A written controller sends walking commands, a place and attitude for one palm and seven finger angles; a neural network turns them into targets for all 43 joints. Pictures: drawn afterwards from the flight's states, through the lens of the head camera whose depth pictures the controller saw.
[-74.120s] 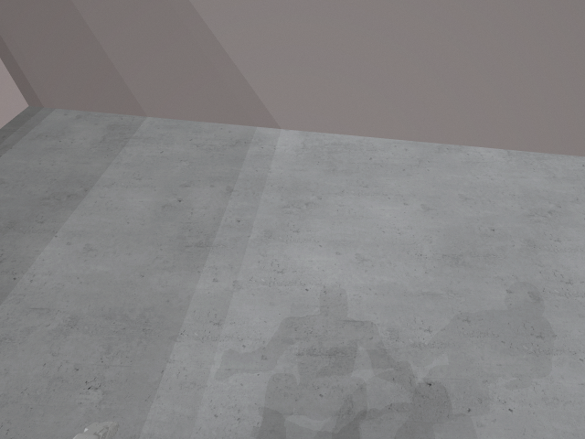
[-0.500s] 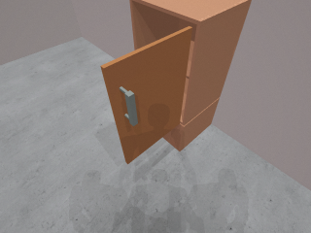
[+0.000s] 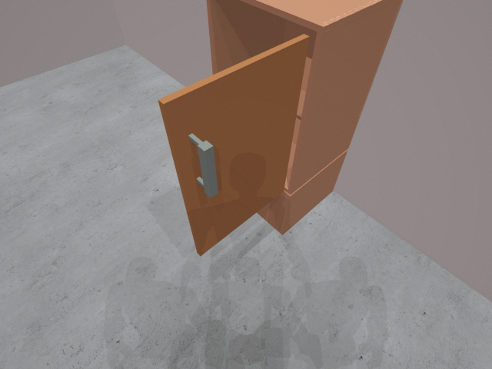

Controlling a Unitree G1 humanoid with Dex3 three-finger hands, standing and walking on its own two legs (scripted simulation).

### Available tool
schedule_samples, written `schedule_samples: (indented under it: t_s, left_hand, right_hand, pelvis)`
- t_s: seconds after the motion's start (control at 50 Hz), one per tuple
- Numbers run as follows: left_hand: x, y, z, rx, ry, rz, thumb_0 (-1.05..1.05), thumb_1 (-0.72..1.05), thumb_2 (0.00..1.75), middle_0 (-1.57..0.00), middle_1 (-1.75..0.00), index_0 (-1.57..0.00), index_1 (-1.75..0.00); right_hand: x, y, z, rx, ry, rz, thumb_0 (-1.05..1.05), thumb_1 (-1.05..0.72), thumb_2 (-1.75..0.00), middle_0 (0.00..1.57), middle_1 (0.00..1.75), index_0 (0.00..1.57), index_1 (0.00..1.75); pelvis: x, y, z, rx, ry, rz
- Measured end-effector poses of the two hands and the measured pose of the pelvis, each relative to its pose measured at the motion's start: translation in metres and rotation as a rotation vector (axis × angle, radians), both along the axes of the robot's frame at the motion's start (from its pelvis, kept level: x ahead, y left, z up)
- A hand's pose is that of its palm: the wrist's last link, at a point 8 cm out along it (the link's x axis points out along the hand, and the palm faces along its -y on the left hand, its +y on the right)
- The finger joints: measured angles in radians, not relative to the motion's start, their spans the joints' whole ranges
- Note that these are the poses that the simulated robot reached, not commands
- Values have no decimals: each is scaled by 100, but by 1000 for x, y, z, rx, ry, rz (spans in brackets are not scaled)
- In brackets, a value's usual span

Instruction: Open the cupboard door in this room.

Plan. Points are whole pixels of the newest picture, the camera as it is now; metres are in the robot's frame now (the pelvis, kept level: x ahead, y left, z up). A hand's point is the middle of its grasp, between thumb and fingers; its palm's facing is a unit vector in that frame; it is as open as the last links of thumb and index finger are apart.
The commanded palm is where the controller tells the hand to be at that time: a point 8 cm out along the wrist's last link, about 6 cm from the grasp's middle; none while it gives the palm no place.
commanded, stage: look to check the result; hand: left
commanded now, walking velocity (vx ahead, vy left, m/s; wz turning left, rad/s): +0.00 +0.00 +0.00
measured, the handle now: (202, 166) +0.52 +0.13 -0.01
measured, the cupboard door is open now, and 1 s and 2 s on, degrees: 90 90 90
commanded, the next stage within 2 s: stand and wait in 0.10 s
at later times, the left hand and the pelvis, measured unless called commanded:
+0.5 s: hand out of the picture +0.03 +0.22 -0.17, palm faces +0.01 -0.96 -0.27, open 7.3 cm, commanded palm none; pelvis +0.00 +0.01 +0.00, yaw +0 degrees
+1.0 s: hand out of the picture +0.04 +0.22 -0.17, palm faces +0.00 -0.96 -0.28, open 7.3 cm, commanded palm none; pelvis +0.01 +0.00 +0.00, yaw -1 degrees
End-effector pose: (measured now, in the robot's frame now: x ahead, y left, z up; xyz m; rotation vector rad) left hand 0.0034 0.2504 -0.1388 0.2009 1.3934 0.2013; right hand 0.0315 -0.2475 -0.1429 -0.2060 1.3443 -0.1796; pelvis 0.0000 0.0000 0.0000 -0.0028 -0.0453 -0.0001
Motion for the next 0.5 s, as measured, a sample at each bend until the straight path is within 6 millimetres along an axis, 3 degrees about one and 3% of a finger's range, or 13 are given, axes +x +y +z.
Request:
schedule_samples:
  t_s: [0.24,0.5]
  left_hand:
    - [15,7,3,6,-39,-16,0,91,90,-20,-30,-20,-30]
    - [22,13,5,15,-43,-27,0,91,90,-20,-30,-20,-30]
  right_hand:
    - [15,2,3,-1,-37,8,1,-91,-90,20,30,20,30]
    - [13,-3,4,-14,-26,3,1,-91,-90,20,30,20,30]
  pelvis:
    - [2,4,1,3,1,-2]
    - [5,6,2,6,5,-5]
